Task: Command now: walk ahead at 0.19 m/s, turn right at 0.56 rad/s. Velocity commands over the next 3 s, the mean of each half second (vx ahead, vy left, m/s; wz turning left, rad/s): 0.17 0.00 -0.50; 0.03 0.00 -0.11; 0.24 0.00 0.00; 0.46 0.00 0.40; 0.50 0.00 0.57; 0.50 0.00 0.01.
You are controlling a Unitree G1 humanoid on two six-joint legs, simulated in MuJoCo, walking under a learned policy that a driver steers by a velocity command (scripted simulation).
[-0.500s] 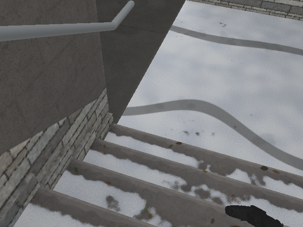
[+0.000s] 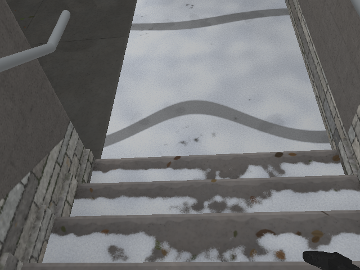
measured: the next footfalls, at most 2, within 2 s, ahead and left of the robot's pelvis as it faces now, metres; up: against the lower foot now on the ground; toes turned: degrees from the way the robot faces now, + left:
left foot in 0.60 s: +0.11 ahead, +0.20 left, +0.00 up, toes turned -20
right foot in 0.94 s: +0.12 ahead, -0.08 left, +0.00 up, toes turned -11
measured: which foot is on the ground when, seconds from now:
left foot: up 0.00-0.58, down 0.60-1.00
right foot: down 0.00-0.62, up 0.64-0.92, down 0.94-1.00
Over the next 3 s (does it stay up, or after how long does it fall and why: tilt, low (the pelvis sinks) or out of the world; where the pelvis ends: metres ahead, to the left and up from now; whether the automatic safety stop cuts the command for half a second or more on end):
stays up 0.99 0.15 -0.44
